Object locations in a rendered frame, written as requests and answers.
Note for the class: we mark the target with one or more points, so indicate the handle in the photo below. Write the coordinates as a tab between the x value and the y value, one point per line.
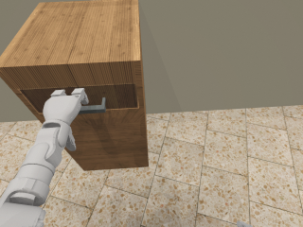
94	109

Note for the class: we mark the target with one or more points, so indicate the drawer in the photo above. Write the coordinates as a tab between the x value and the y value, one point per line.
118	95

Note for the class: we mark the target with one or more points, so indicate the left robot hand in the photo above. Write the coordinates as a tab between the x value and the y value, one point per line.
65	108

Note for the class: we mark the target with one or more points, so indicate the left robot forearm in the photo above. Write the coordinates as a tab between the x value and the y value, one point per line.
31	184

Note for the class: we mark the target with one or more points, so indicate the cabinet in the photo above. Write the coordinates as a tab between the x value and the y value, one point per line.
92	42

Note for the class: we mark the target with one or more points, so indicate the left robot upper arm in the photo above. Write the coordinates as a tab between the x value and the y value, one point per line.
21	215

